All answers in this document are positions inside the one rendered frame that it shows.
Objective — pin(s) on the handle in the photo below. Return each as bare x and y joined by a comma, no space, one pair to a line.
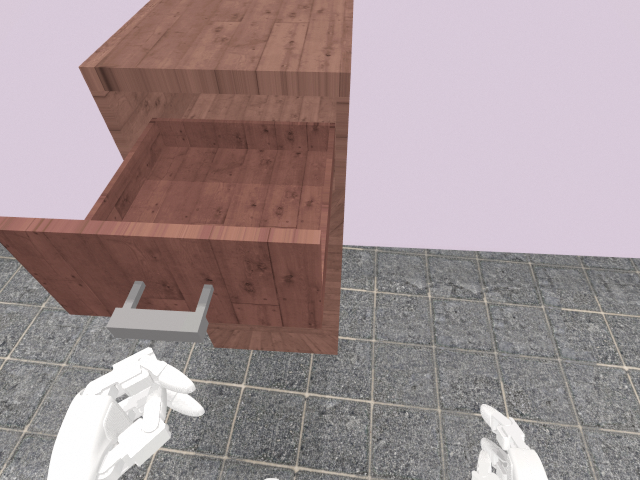
181,326

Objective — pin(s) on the drawer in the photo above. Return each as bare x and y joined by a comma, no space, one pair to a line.
241,205

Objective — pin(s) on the robot right hand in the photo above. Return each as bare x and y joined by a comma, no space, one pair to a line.
520,463

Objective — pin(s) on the robot left hand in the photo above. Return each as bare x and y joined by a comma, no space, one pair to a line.
95,421

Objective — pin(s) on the cabinet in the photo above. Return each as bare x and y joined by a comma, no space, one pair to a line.
255,60

